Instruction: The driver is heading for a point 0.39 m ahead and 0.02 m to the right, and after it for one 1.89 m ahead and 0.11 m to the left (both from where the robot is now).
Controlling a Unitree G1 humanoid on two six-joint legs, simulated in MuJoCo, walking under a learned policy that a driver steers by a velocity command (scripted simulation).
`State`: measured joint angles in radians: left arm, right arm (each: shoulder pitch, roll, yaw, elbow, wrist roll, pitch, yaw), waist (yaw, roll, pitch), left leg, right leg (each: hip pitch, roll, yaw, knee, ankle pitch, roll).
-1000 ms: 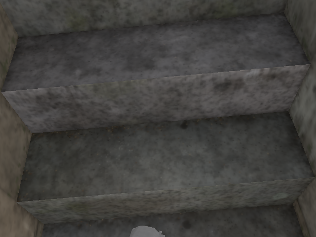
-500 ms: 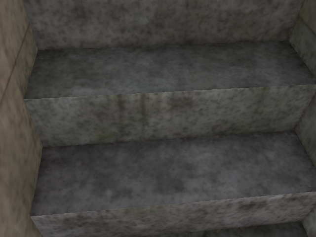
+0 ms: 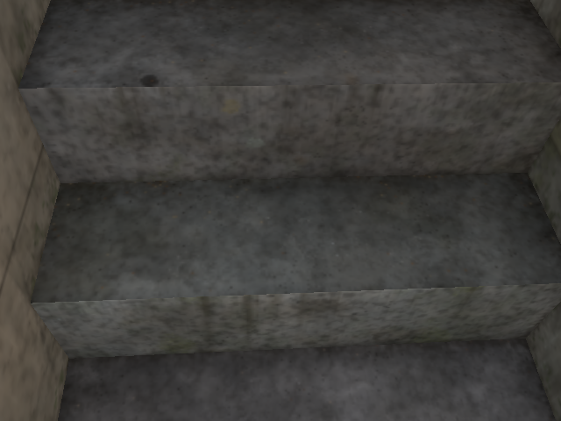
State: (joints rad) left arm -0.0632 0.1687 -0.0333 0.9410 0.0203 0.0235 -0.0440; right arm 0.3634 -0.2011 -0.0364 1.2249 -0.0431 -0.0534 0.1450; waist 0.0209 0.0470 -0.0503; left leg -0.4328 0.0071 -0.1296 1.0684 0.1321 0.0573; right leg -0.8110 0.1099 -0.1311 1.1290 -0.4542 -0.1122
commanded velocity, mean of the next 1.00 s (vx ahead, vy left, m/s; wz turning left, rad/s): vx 0.23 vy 0.02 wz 0.00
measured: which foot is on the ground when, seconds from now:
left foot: up 0.00-0.32, down 0.34-0.80, up 0.82-1.00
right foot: down 0.00-0.38, up 0.40-0.74, down 0.76-1.00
